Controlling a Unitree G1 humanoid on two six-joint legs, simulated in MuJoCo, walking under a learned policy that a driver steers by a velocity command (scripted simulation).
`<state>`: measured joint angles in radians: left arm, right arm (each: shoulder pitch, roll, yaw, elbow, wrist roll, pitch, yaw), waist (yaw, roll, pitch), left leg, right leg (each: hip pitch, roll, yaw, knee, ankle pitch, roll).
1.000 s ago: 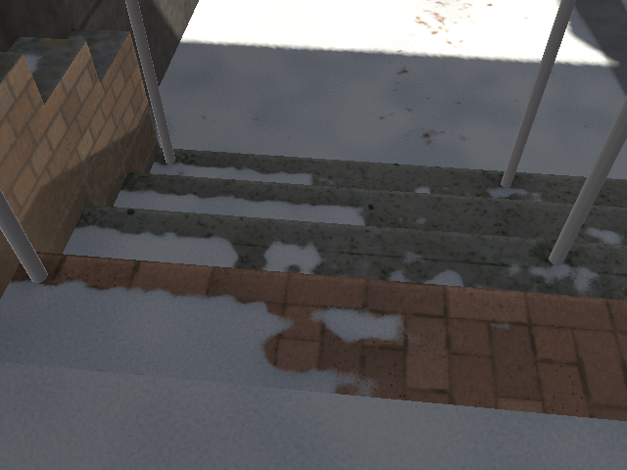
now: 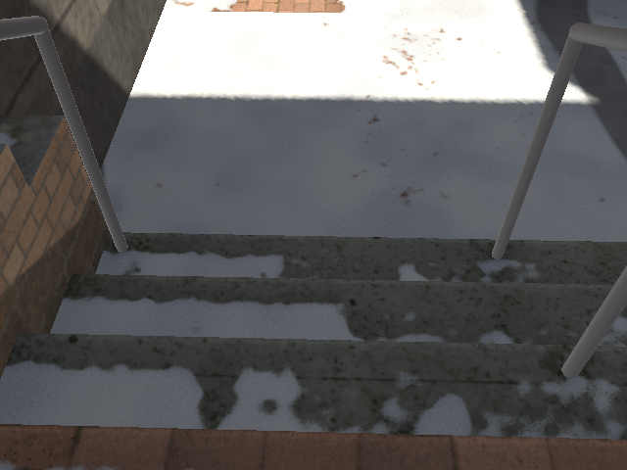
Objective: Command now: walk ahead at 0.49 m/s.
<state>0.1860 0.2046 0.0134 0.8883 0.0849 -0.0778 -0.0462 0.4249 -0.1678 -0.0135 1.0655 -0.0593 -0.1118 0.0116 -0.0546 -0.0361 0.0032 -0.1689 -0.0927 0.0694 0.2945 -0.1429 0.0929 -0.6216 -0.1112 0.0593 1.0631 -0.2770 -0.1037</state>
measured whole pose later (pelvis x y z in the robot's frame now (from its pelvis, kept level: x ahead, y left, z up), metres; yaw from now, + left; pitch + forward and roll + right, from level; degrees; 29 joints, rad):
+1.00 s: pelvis +0.29 -0.05 -0.01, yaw +0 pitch +0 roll -1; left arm 0.20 0.20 0.07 1.00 -0.01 -0.07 -0.08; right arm 0.19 -0.19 -0.06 1.05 -0.01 -0.06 0.06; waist -0.01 0.01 0.02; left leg -0.22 0.09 0.05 0.54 -0.31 -0.03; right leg -0.22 0.04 -0.05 0.47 -0.24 -0.04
